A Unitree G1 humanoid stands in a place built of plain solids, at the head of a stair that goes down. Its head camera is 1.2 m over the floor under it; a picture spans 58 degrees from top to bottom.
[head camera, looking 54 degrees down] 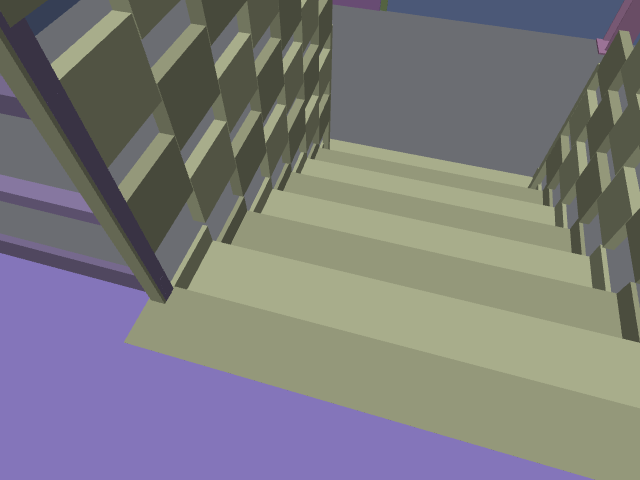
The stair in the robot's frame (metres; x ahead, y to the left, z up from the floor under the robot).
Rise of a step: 0.16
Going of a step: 0.30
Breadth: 1.62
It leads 16 degrees to the right of straight ahead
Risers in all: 8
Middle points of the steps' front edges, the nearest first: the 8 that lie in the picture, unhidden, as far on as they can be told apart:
0.49 -0.26 0.00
0.77 -0.34 -0.16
1.06 -0.43 -0.33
1.35 -0.51 -0.49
1.64 -0.59 -0.65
1.93 -0.67 -0.82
2.22 -0.75 -0.98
2.51 -0.84 -1.15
